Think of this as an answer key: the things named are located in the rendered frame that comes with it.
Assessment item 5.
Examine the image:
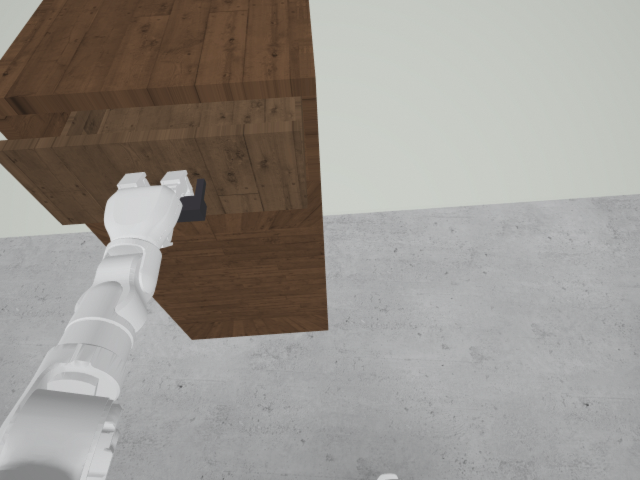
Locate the left robot forearm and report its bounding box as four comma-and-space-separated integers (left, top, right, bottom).
0, 238, 162, 454

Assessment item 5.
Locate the cabinet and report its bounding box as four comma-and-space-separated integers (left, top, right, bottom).
0, 0, 328, 340

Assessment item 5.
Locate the robot left upper arm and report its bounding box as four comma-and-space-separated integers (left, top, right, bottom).
0, 389, 122, 480

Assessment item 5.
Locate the handle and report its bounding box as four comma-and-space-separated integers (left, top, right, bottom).
177, 179, 207, 222

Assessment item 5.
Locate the drawer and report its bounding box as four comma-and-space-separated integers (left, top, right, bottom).
0, 96, 308, 225

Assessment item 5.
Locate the robot left hand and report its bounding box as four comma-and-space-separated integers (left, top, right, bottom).
104, 170, 194, 249

